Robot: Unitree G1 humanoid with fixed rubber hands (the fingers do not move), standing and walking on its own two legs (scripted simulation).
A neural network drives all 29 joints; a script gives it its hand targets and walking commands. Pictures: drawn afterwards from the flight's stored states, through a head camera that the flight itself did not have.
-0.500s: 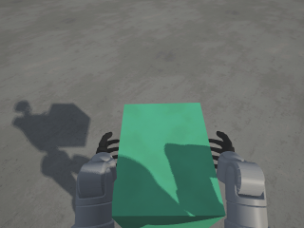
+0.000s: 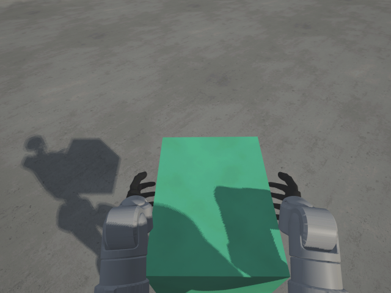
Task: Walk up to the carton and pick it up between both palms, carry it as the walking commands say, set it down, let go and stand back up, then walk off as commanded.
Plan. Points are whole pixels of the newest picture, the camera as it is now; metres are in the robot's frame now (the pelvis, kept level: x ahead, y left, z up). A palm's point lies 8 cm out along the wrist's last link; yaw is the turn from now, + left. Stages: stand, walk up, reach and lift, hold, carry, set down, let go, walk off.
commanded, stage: carry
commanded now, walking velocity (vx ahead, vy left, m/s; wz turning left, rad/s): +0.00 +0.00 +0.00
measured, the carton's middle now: (210, 215) +0.31 -0.01 +0.00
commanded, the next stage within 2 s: hold in 1.60 s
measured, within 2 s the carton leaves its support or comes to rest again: neither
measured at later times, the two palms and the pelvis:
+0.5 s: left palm (119, 197) +0.31 +0.18 +0.08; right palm (268, 197) +0.30 -0.12 +0.09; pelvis +0.02 +0.04 +0.00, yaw -1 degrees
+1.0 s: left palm (124, 193) +0.31 +0.17 +0.08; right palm (271, 193) +0.31 -0.12 +0.09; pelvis +0.03 +0.03 +0.00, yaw -1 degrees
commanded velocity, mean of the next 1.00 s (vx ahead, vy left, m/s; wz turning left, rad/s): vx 0.00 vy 0.00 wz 0.00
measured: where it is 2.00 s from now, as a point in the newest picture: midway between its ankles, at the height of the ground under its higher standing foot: outside the picture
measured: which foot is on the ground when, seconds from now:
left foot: down 0.00-1.00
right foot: down 0.00-1.00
